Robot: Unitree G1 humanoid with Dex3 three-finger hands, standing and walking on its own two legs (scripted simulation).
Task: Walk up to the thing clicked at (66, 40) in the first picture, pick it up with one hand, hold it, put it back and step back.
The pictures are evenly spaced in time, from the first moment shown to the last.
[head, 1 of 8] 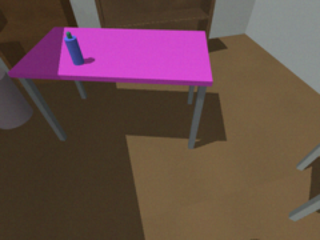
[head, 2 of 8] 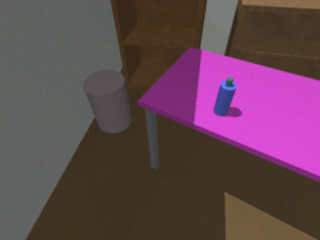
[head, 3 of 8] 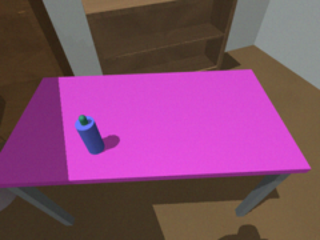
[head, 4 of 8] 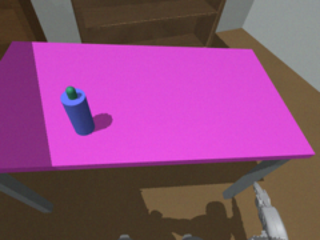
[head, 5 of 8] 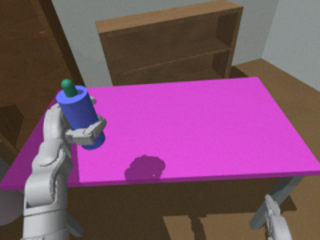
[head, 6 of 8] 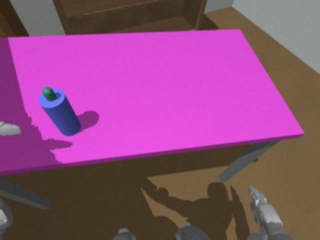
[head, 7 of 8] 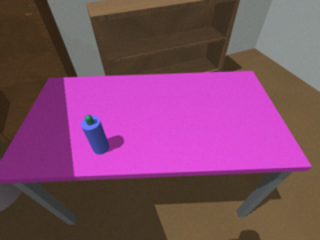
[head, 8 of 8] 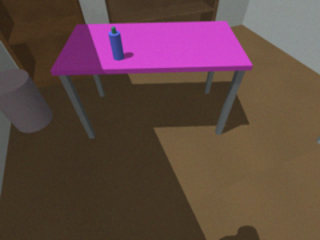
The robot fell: no
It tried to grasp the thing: yes
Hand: left
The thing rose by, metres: 0.24
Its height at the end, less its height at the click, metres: +0.00
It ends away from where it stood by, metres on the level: 0.01
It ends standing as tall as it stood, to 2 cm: yes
